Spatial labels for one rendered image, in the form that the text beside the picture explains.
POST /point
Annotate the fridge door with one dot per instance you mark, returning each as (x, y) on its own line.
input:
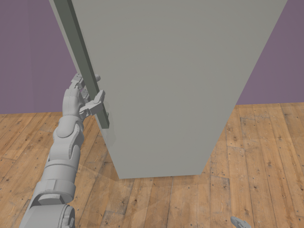
(172, 72)

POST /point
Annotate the robot left upper arm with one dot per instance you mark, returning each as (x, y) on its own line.
(50, 216)

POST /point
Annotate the left robot forearm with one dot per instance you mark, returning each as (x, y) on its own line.
(57, 182)

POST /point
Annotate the robot right hand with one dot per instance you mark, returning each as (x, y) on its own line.
(238, 223)

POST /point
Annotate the robot left hand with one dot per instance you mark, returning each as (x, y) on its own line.
(78, 103)

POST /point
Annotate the handle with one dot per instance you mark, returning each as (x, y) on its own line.
(71, 26)

